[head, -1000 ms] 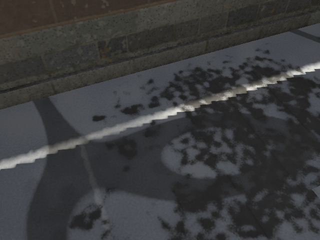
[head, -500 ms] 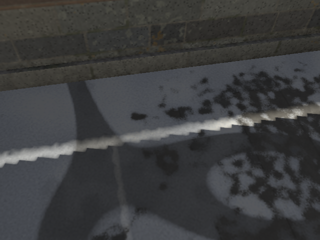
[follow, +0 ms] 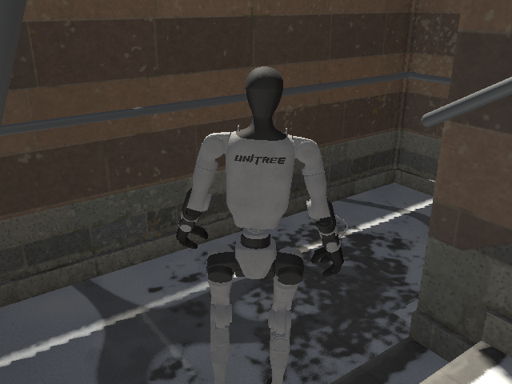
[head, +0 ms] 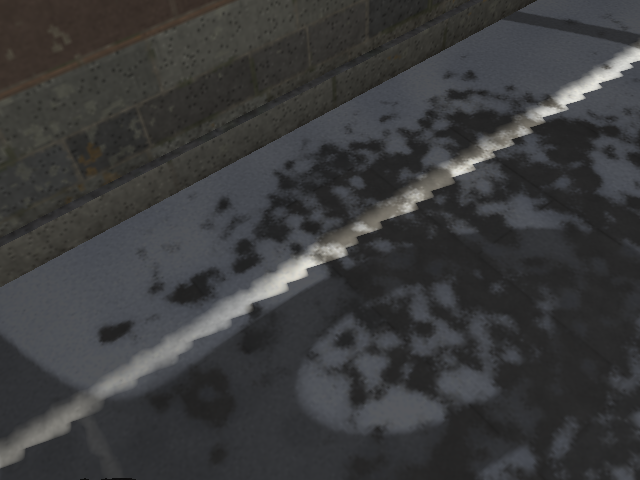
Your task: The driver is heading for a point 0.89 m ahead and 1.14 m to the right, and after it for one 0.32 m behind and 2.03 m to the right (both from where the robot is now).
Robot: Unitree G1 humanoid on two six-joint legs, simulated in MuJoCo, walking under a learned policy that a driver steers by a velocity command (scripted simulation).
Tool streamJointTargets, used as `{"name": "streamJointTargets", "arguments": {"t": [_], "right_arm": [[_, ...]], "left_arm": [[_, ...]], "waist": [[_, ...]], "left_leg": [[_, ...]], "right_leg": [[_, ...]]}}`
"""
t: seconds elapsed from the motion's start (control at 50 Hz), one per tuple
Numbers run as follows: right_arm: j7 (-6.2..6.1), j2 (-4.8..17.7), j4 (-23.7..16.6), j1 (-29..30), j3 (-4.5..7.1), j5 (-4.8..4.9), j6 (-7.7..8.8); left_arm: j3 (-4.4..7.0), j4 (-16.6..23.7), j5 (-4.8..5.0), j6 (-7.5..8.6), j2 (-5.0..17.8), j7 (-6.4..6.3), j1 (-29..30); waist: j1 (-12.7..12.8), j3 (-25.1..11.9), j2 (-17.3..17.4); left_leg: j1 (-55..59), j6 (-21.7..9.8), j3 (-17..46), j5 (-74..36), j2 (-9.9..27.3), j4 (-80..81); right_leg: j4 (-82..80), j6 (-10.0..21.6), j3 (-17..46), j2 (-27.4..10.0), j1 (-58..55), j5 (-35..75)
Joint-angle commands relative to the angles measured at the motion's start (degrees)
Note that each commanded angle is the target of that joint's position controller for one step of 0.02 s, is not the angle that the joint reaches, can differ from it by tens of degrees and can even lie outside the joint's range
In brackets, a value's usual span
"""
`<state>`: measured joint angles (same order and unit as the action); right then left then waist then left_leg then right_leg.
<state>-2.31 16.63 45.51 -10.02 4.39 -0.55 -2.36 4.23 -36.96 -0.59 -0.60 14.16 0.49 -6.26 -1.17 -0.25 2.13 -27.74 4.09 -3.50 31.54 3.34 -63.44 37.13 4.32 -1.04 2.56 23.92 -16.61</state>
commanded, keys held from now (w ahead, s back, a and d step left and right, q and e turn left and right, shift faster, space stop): e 1.00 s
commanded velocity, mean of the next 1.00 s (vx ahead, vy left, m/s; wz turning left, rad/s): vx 0.00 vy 0.00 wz -0.59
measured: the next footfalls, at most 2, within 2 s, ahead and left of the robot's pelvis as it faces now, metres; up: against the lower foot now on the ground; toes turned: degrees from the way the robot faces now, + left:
left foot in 0.52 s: +0.09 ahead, +0.15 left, +0.00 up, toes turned -24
right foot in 1.06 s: +0.00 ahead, -0.08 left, +0.00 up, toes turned -40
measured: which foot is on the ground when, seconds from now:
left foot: up 0.00-0.50, down 0.52-1.00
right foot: down 0.00-0.52, up 0.54-1.00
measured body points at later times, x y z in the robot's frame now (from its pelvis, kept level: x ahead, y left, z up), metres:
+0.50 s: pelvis +0.03 +0.05 +0.01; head +0.06 +0.03 +0.46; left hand +0.23 +0.28 -0.09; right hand +0.15 -0.25 -0.08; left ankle +0.06 +0.17 -0.72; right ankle +0.03 -0.08 -0.72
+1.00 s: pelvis +0.03 +0.06 +0.02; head +0.08 +0.03 +0.46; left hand +0.32 +0.16 -0.08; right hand -0.06 -0.23 -0.09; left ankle +0.06 +0.17 -0.72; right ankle -0.03 -0.06 -0.70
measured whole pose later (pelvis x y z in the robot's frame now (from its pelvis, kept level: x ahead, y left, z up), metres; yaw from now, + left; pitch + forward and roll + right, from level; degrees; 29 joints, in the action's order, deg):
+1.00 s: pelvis +0.03 +0.06 +0.02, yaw -36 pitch +2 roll +0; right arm -1.5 16.7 42.7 -11.5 4.3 0.5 -1.1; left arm 4.4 -35.6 1.8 -2.9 14.8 1.1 -8.5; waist -2.4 4.5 -0.6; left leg -9.2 -1.1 -11.5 16.4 3.1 -24.1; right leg 41.6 -3.5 -0.8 -2.5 24.3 -20.5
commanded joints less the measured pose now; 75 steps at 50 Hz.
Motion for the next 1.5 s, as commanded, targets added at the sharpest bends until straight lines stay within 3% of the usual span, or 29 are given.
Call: {"name": "streamJointTargets", "arguments": {"t": [0.02,0.08,0.16,0.32,0.46,0.5,0.52,0.54,0.56,0.58,0.62,0.68,0.78,0.8,0.84,0.88,1.0,1.04,1.06,1.08,1.1,1.12,1.16,1.18,1.22,1.32,1.38,1.44,1.5], "right_arm": [[-1.09,5.3,-7.2,4.5,1.07,-0.28,0.66],[-0.71,3.9,-8.1,2.6,1.06,-0.63,0.21],[-0.28,1.5,-10.3,4.9,0.48,-0.65,0.98],[-0.70,1.3,-12.7,8.8,0.40,0.23,1.95],[1.83,1.7,-11.4,4.9,0.41,1.25,3.59],[2.32,1.5,-9.7,0.6,0.73,0.96,3.63],[2.21,3.7,-8.8,-2.6,1.57,0.09,3.34],[2.39,10.0,-9.4,-2.1,2.67,-1.21,2.88],[2.84,9.2,-10.1,-1.9,2.84,-2.35,3.24],[2.80,7.3,-11.1,1.6,2.19,-1.85,3.59],[1.97,3.7,-11.6,5.6,1.26,-0.67,3.67],[1.17,3.5,-10.3,4.3,0.71,-0.69,4.08],[-0.06,6.4,-7.1,-1.5,1.64,0.03,3.51],[0.03,5.3,-7.2,-1.2,1.25,0.59,3.00],[-0.31,7.8,-7.0,-0.5,1.88,0.47,2.67],[0.00,9.3,-6.6,-1.3,2.37,0.11,2.34],[1.23,12.5,-5.9,-1.6,3.41,1.64,2.00],[1.92,10.0,-6.1,-2.0,2.90,2.03,2.71],[2.33,7.7,-6.7,-3.0,2.11,0.76,2.95],[2.77,2.4,-9.4,-1.9,-0.07,-3.06,3.21],[2.86,6.6,-10.0,-0.8,1.18,-1.63,3.18],[2.60,8.8,-11.3,2.8,1.84,0.18,2.86],[1.51,9.3,-10.8,2.3,2.15,-0.03,2.06],[1.40,9.4,-10.7,0.9,2.25,0.03,1.93],[1.57,7.5,-10.8,1.0,1.48,-0.69,2.46],[1.97,6.6,-11.6,2.4,1.18,0.14,2.74],[3.36,5.4,-13.5,6.5,0.87,0.98,3.15],[4.21,5.6,-12.9,6.1,0.92,1.22,5.06],[4.61,5.3,-11.0,1.9,1.12,2.12,6.43]], "left_arm": [[2.45,3.1,1.51,1.03,9.1,-1.01,-3.4],[2.01,3.6,1.64,-0.04,8.6,-1.78,-1.6],[2.18,2.6,2.00,-0.84,9.9,-3.24,-5.2],[2.22,3.6,1.30,-1.78,10.3,-4.18,-6.6],[2.29,3.9,2.12,-2.51,10.2,-3.33,-6.0],[1.89,3.9,3.48,-2.51,8.9,-3.48,-4.9],[1.42,3.6,3.24,-2.58,6.6,-3.60,-6.2],[1.03,4.3,2.79,-2.17,4.4,-3.89,-10.7],[3.04,4.6,1.72,-1.13,10.3,-3.58,-9.4],[4.47,3.3,1.62,-1.23,14.0,-3.43,-8.9],[4.67,0.4,1.99,-2.86,12.4,-4.11,-10.0],[4.01,0.7,2.37,-3.32,9.0,-3.39,-9.6],[2.34,3.4,1.94,-2.29,6.2,-2.00,-5.2],[2.32,3.4,2.20,-2.42,6.3,-1.93,-4.3],[1.97,4.2,2.05,-1.98,5.9,-1.82,-3.3],[1.43,4.9,1.84,-1.72,5.2,-1.00,-2.3],[1.61,6.3,2.39,-1.54,5.2,1.41,-2.6],[3.17,4.1,1.62,-1.92,8.1,0.85,-7.2],[4.83,4.0,1.54,-2.22,13.2,-0.36,-9.9],[4.80,5.6,0.81,-2.23,17.7,-1.50,-10.4],[4.41,4.9,-0.55,-0.70,15.6,-0.52,-12.1],[3.95,4.1,0.08,0.33,14.4,0.07,-10.0],[2.65,3.3,1.56,0.16,10.9,-0.63,-4.9],[2.36,3.4,1.90,-0.50,10.8,-1.36,-1.9],[2.28,3.4,0.60,-0.91,12.6,-2.52,-1.7],[2.21,1.1,1.72,-1.28,13.8,-3.87,-5.4],[2.11,0.7,1.54,-1.40,14.4,-3.77,-6.1],[1.87,0.4,1.88,-1.57,14.6,-2.70,-8.7],[1.23,0.4,2.02,-1.05,14.0,-2.05,-8.1]], "waist": [[2.3,-8.7,-5.9],[0.2,-8.6,-5.5],[1.3,-8.7,-6.0],[3.2,-5.9,-10.7],[2.3,-7.1,-13.0],[-0.6,-6.3,-10.7],[-0.8,-7.5,-5.9],[2.5,-7.3,12.7],[1.5,-6.4,12.9],[2.6,-3.5,7.5],[3.3,-0.7,4.8],[2.8,0.3,5.8],[-0.6,-0.1,6.4],[-1.0,0.3,6.0],[-1.0,1.3,6.0],[-1.4,0.6,6.4],[-0.4,-2.3,7.0],[2.5,-3.2,2.5],[3.6,-6.7,-7.0],[1.6,-9.4,-21.1],[5.8,-16.5,-13.7],[5.4,-11.4,-9.0],[2.9,-5.0,-6.4],[1.2,-4.1,-6.4],[0.6,-4.7,-7.0],[1.4,-5.1,-9.5],[2.7,-0.5,-12.1],[4.0,-0.2,-13.6],[1.4,0.8,-13.1]], "left_leg": [[-19.7,0.8,9.6,-4.5,-0.8,-14.0],[-13.7,1.0,9.3,-11.9,-2.6,-13.1],[-14.0,2.1,10.6,-15.4,-3.5,-6.2],[-8.5,2.5,11.9,-14.5,-4.7,10.0],[6.4,-0.1,9.6,-10.0,-6.8,26.3],[16.5,-2.9,7.2,-21.3,-6.1,41.1],[25.6,-5.4,11.6,-27.5,0.5,43.4],[31.6,-13.0,26.8,-45.9,14.9,42.5],[27.0,-19.8,35.4,-46.3,22.5,44.8],[23.9,-19.1,29.8,-42.4,20.0,45.1],[21.1,-13.7,19.6,-33.2,11.9,44.9],[18.9,-13.8,12.0,-36.0,9.4,46.7],[26.6,-14.9,8.7,-34.1,10.9,48.7],[27.0,-15.4,8.6,-34.1,11.1,48.6],[25.9,-15.5,6.6,-36.2,11.9,49.0],[25.9,-16.7,5.3,-38.6,12.9,48.1],[27.1,-15.3,2.6,-42.1,15.2,41.6],[21.2,-10.5,-1.7,-39.6,12.3,33.2],[9.9,-5.2,-5.8,-31.7,8.1,20.8],[-7.3,-0.3,-4.4,9.9,0.4,1.9],[-8.2,1.0,5.5,11.9,-1.4,-7.8],[-10.3,0.8,7.3,7.7,-0.2,-10.9],[-11.8,0.3,8.5,-0.8,0.8,-7.8],[-8.4,0.8,8.6,-4.3,0.4,-5.9],[-6.1,1.7,8.0,-8.4,-1.3,-3.7],[-3.4,2.3,8.6,-11.6,-2.2,7.4],[-3.4,1.5,7.7,-11.5,-3.7,16.7],[2.4,-1.0,6.5,-6.9,-5.2,24.5],[13.8,-4.1,5.7,-11.9,-5.4,32.4]], "right_leg": [[-12.0,12.3,22.6,-18.5,-21.1,40.6],[-13.3,10.5,20.7,-14.8,-15.4,36.7],[-14.6,9.4,22.3,-12.7,-17.7,29.3],[-15.2,9.2,29.1,-10.9,-14.1,13.5],[-11.6,8.5,33.3,-9.0,-13.6,28.6],[-9.0,5.1,32.7,-6.2,-8.7,24.4],[-1.8,1.6,28.8,-2.2,-1.2,10.9],[9.4,-2.5,19.0,9.7,12.0,-16.2],[19.9,-5.5,18.1,7.6,17.0,-23.2],[26.7,-6.9,16.8,4.3,16.9,-17.9],[30.3,-8.2,14.8,3.9,16.3,-9.0],[33.8,-9.8,10.7,2.7,14.9,-1.9],[20.3,-11.7,7.4,-2.6,15.5,1.1],[18.6,-11.4,7.5,-2.8,15.0,-0.1],[14.6,-10.8,5.2,-4.3,13.0,0.2],[11.9,-10.1,2.9,-5.3,10.4,-1.5],[-0.6,-6.0,-1.6,-4.4,0.2,-4.5],[-13.3,-3.1,-1.6,-2.1,-12.2,6.4],[-14.3,0.5,7.5,-7.8,-26.8,28.1],[-8.4,10.0,26.7,-22.6,-36.4,62.8],[-12.2,19.2,30.7,-28.3,-30.7,54.3],[-13.5,17.3,25.4,-23.7,-28.3,48.0],[-14.9,11.1,20.2,-18.0,-23.5,38.7],[-16.1,10.1,18.9,-16.4,-19.8,37.0],[-17.7,10.3,19.2,-15.6,-19.2,34.1],[-19.1,9.2,21.2,-12.8,-18.8,16.6],[-22.6,9.3,26.5,-11.7,-14.7,-11.5],[-22.0,9.1,29.3,-11.4,-12.6,-17.1],[-20.4,7.1,31.6,-10.5,-5.1,-21.5]]}}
